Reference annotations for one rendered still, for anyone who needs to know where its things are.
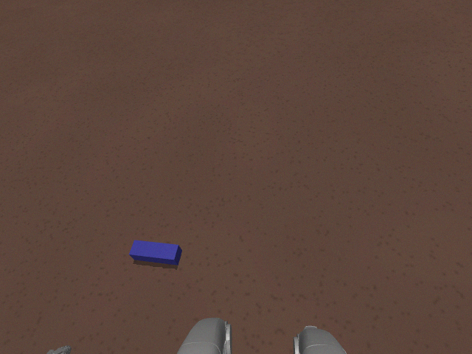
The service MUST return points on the carton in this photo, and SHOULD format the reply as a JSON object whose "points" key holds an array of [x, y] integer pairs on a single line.
{"points": [[156, 252]]}

